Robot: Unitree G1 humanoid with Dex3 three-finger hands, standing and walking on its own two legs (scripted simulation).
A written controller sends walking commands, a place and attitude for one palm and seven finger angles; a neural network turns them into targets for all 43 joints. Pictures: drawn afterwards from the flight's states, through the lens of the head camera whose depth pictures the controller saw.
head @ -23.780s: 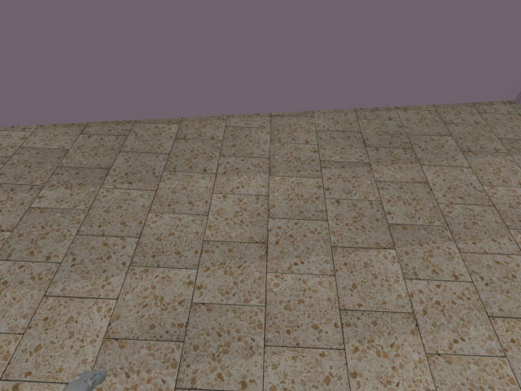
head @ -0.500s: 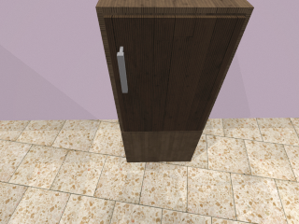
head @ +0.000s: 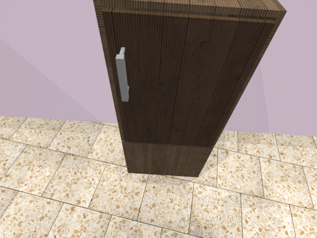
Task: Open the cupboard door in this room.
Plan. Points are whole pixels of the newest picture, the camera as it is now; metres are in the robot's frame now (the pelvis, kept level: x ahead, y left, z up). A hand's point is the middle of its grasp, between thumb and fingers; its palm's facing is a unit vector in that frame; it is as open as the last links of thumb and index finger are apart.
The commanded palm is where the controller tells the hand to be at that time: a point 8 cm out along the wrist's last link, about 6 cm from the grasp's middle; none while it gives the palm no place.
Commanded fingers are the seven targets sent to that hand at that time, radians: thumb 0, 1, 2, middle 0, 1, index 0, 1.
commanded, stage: shuffle to correct the standing spot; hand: left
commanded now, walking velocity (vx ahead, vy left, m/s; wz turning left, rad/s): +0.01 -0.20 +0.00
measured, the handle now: (124, 75) +0.53 +0.14 +0.10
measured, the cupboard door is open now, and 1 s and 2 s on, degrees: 0 0 0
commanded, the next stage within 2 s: come to a stop and stand still in 0.18 s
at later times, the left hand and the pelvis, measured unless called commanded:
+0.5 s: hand out of the picture +0.11 +0.10 -0.16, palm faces -0.01 -0.97 -0.26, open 7.4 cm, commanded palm none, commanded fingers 0.00 0.90 0.90 -0.20 -0.30 -0.20 -0.30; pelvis +0.04 -0.09 +0.00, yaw +0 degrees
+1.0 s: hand out of the picture +0.01 +0.12 -0.16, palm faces +0.07 -0.98 -0.19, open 7.4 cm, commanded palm none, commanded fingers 0.00 0.90 0.90 -0.20 -0.30 -0.20 -0.30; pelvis +0.01 -0.06 +0.02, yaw +1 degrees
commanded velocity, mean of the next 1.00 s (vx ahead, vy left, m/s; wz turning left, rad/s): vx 0.00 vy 0.01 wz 0.00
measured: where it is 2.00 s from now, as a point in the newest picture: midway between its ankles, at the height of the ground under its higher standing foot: outside the picture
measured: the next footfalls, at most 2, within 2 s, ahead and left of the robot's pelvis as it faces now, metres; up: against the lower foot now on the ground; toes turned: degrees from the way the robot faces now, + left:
right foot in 0.40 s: +0.11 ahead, -0.23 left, +0.00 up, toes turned -6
left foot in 0.78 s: +0.06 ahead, +0.02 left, +0.00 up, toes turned +3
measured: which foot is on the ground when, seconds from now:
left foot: down 0.00-0.40, up 0.42-0.76, down 0.78-1.00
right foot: down 0.00-0.08, up 0.10-0.38, down 0.40-0.78, up 0.80-1.00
